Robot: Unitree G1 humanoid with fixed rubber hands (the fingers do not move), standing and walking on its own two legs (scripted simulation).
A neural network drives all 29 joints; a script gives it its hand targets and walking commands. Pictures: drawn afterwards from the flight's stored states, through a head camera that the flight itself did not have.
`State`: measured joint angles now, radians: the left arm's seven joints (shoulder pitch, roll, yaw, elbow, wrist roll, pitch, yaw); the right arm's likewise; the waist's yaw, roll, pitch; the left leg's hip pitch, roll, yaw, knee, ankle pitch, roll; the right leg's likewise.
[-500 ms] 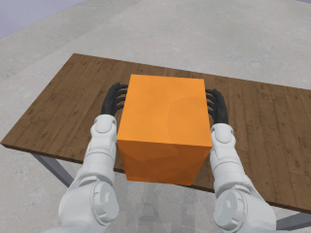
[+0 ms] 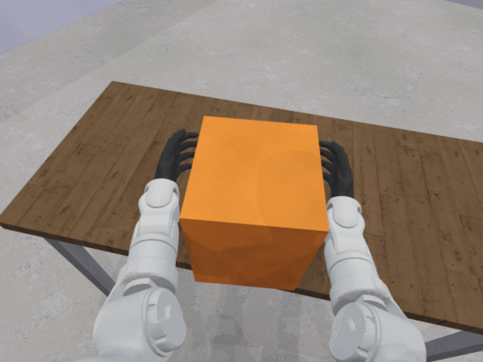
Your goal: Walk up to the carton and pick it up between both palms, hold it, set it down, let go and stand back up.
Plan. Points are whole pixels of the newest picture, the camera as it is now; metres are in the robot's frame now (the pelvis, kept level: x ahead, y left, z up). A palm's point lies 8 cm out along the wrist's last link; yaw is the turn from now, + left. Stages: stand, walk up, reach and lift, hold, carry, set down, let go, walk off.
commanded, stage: reach and lift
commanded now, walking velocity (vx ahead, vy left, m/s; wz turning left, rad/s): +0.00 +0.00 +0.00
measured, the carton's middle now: (251, 208) +0.39 -0.01 +0.00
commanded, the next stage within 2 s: none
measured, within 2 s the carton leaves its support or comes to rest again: leaves its support in 1.08 s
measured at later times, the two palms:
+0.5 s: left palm (168, 175) +0.41 +0.14 +0.07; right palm (339, 189) +0.38 -0.15 +0.07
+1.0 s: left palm (168, 181) +0.39 +0.14 +0.07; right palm (341, 194) +0.37 -0.15 +0.07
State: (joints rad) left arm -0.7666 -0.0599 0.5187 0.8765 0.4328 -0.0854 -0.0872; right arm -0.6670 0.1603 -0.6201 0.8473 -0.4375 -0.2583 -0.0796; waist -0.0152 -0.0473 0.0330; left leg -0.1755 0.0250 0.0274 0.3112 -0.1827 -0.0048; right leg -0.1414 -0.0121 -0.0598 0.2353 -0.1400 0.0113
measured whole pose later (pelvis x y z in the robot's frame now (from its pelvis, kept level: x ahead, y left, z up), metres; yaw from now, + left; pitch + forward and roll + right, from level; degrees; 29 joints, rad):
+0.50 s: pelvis +0.00 +0.00 +0.00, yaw +1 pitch +4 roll -1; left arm -0.77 -0.05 0.50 0.87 0.42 -0.07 -0.08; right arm -0.67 0.15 -0.59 0.86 -0.40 -0.26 -0.09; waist -0.02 -0.05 0.03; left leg -0.19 0.03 0.03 0.30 -0.17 -0.01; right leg -0.15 -0.01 -0.08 0.22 -0.13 0.01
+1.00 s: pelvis -0.01 -0.01 +0.00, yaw +1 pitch +3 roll -1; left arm -0.73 -0.02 0.39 0.90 0.32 -0.06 -0.02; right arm -0.64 0.09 -0.42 0.93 -0.26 -0.28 -0.15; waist -0.03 -0.03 0.00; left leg -0.20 0.03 0.03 0.30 -0.16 -0.01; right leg -0.14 -0.01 -0.10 0.20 -0.11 0.00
